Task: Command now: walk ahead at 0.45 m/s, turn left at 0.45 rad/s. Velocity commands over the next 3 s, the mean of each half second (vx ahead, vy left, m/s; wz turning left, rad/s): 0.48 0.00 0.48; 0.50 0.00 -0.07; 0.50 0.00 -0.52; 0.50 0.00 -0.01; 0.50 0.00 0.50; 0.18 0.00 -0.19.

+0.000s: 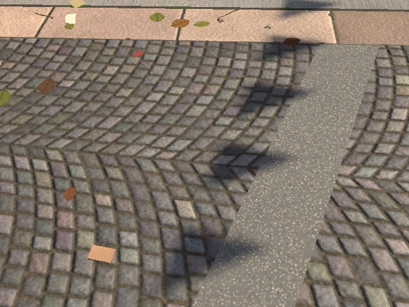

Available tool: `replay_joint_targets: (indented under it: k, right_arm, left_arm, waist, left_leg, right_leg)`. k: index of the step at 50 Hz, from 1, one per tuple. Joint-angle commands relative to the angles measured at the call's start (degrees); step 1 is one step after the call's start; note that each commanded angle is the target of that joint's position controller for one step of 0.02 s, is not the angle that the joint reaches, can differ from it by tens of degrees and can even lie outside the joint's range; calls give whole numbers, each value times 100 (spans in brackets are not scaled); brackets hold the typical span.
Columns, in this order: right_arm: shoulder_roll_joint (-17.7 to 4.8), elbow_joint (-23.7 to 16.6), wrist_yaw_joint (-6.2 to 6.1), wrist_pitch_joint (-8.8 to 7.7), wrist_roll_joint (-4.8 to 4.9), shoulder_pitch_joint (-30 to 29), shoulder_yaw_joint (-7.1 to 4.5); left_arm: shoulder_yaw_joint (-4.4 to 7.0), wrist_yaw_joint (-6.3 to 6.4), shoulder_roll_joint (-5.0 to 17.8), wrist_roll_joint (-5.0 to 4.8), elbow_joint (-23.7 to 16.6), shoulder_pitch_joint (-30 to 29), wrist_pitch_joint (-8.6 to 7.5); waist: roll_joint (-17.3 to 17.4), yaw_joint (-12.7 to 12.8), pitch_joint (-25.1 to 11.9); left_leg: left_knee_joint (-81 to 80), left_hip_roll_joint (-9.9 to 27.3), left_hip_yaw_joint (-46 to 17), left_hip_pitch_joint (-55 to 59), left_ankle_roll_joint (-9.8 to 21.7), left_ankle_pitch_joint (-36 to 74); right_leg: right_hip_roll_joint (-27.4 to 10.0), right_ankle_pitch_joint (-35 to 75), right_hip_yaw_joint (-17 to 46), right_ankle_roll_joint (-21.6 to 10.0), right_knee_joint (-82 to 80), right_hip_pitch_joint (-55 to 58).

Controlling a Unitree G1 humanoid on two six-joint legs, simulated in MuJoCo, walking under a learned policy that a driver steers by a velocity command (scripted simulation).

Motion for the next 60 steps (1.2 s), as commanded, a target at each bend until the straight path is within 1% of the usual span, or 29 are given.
replay_joint_targets:
  k: [1,5,7,8,9,10,11,12,14,15,18,23,28,31,33,34,35,36,37,39,40,43,48,52,56,57,58,59,60]
  right_arm:
    - [-6,-854,140,-125,-9,-1156,94]
    - [-287,-1068,259,-108,8,-1090,-23]
    - [-704,-872,219,-39,25,-5,-246]
    - [-994,-669,119,13,38,894,-420]
    - [-1425,-536,-24,104,21,1403,-531]
    - [-1636,-743,-23,24,2,1177,-509]
    - [-1132,-739,-14,-34,-42,1142,-386]
    - [-964,-683,-17,-85,-59,908,-327]
    - [-712,-772,-15,-147,-93,226,-246]
    - [-725,-860,-36,-158,-176,60,-242]
    - [-694,-742,-90,-210,-100,42,-238]
    - [-746,-408,-196,-192,-71,478,-206]
    - [-870,-89,-201,-141,-25,1012,-213]
    - [-911,21,-231,-54,-46,1083,-234]
    - [-834,-2,-228,-12,-67,902,-193]
    - [-635,-134,-234,-14,-169,838,-90]
    - [-202,-156,-218,-119,-105,1668,41]
    - [-450,-161,-194,-200,-81,1548,36]
    - [-853,-270,-168,-241,16,873,-73]
    - [-731,-460,-150,-325,-112,160,-53]
    - [-657,-464,-144,-341,-181,192,-67]
    - [-419,-423,-147,-311,-227,370,-16]
    - [-217,-655,-134,-349,-207,-711,86]
    - [-367,-786,-71,-419,-113,-1240,26]
    - [-657,-671,-93,-490,-89,-714,-145]
    - [-825,-573,-138,-509,-143,-155,-234]
    - [-1175,-489,-199,-492,-207,764,-330]
    - [-1535,-295,-168,-380,-214,1049,-421]
    - [-981,-345,-140,-353,-138,916,-318]
  left_arm:
    - [221,46,991,-64,-251,-56,-64]
    - [291,90,1252,-120,-200,-26,89]
    - [331,155,1397,-102,-263,-101,202]
    - [311,182,1381,-119,-328,-177,205]
    - [162,158,877,18,-526,138,127]
    - [-30,53,473,-15,-760,418,-86]
    - [139,-31,1106,-204,-906,-387,-250]
    - [126,-61,1102,-332,-1095,-758,-333]
    - [141,26,971,-92,-1000,-768,-327]
    - [157,13,989,-59,-1000,-567,-253]
    - [138,21,860,56,-966,-494,-78]
    - [-4,-11,520,42,-1233,-1613,-127]
    - [19,-165,666,-85,-1472,-2382,-231]
    - [88,-212,809,-83,-1501,-2202,-258]
    - [236,-166,1052,-68,-1270,-1217,-280]
    - [313,-133,1342,-9,-1131,-251,-274]
    - [458,-148,1829,16,-937,343,-215]
    - [356,-212,1374,-148,-840,500,-184]
    - [246,-191,1023,-181,-916,78,-148]
    - [170,-179,873,-72,-1034,-496,-54]
    - [139,-170,805,-29,-1064,-592,-54]
    - [163,-135,861,-100,-1039,-639,-53]
    - [284,1,1154,-174,-841,-308,29]
    - [311,53,1160,-239,-707,68,130]
    - [326,79,1084,-216,-739,-61,229]
    - [256,61,882,-182,-793,-104,228]
    - [121,49,505,-56,-936,-87,212]
    - [11,40,180,-239,-1109,732,152]
    - [137,70,805,-335,-953,568,160]
  waist:
    - [-582,151,774]
    - [-787,-203,336]
    - [-951,-857,-460]
    - [-746,-1375,-898]
    - [370,-1235,-1453]
    - [1078,-814,-2428]
    - [325,-1194,-2090]
    - [115,-1024,-1164]
    - [-461,-492,-366]
    - [-119,-282,-347]
    - [-118,-178,-214]
    - [31,-673,-23]
    - [128,-1002,133]
    - [292,-816,78]
    - [238,-241,-514]
    - [-78,175,-1428]
    - [-1585,-22,-2252]
    - [-1774,66,-2209]
    - [-1172,128,-1229]
    - [-403,-71,-205]
    - [-457,-243,-102]
    - [-732,-445,-177]
    - [-718,-142,-6]
    - [-753,-15,-17]
    - [-913,-431,-205]
    - [-810,-716,-620]
    - [-70,-1063,-1484]
    - [1723,-659,-2041]
    - [1039,-796,-1526]
  left_leg:
    - [-794,-36,429,52,89,423]
    - [-1134,-461,823,577,546,-302]
    - [-1117,-868,980,2010,851,-668]
    - [-1417,-909,722,3542,1080,-473]
    - [-1510,223,-1203,5516,1546,-943]
    - [-2527,1569,-4620,6548,2633,-2134]
    - [-3011,1407,-4306,6199,2261,-2482]
    - [-3132,1198,-3425,5287,1990,-2204]
    - [-3270,631,-2278,3717,1663,-850]
    - [-3388,572,-2152,3255,1746,-410]
    - [-3567,389,-1561,2486,1792,273]
    - [-3514,-26,-813,2296,1355,166]
    - [-3177,453,-1282,3177,1304,-179]
    - [-2773,765,-1581,3875,1169,616]
    - [-1653,397,-1268,3840,939,2151]
    - [-228,88,-921,3133,733,1597]
    - [1956,-872,-336,957,215,-1063]
    - [2553,-854,-581,-71,152,-3074]
    - [2814,-466,-567,-527,193,-2675]
    - [2194,-101,-297,-428,188,-1944]
    - [1829,33,-310,-133,156,-1706]
    - [1005,24,-123,324,-84,-1519]
    - [-1005,-244,-44,917,-323,122]
    - [-1719,-413,-209,1306,-277,462]
    - [-2212,-387,-175,2305,51,-147]
    - [-2271,-132,-305,3264,253,-265]
    - [-2153,924,-1304,4716,608,-597]
    - [-2653,2062,-3782,6123,1503,-1799]
    - [-2957,1987,-4027,5710,1423,-2936]
  right_leg:
    - [-1472,2201,161,-680,-595,-751]
    - [-1688,5265,-154,-517,428,107]
    - [-1639,6706,-263,-383,2049,51]
    - [-1455,6160,-332,-206,3364,-825]
    - [-882,2196,-270,36,5357,-2780]
    - [213,-1628,860,205,7071,-4345]
    - [-123,-1236,1617,114,7241,-4882]
    - [-352,-706,1489,7,6830,-5009]
    - [-762,-93,1407,29,5850,-4440]
    - [-826,38,1447,104,5785,-4113]
    - [-871,317,1235,423,5179,-3891]
    - [-657,2317,1014,544,2986,-3689]
    - [-454,2407,1067,313,1969,-3790]
    - [-357,1537,1053,35,1727,-3694]
    - [-190,1540,829,-301,1415,-2254]
    - [-906,1842,1534,-706,1721,-676]
    - [-2104,955,4005,-1719,1491,1515]
    - [-2311,-255,5329,-1822,679,1726]
    - [-2118,-717,4685,-1532,564,1026]
    - [-1625,239,3599,-1353,303,-459]
    - [-1427,776,3311,-1299,177,-856]
    - [-1152,1715,2741,-1378,-18,-1343]
    - [-826,1798,2201,-1143,-29,-1893]
    - [-960,1328,2599,-999,291,-1657]
    - [-952,1403,2974,-722,1063,-1470]
    - [-634,1511,2774,-551,1838,-1730]
    - [-231,476,2265,-336,3509,-2495]
    - [363,-1740,1625,-49,5197,-4399]
    - [-99,-1477,1788,25,5934,-5044]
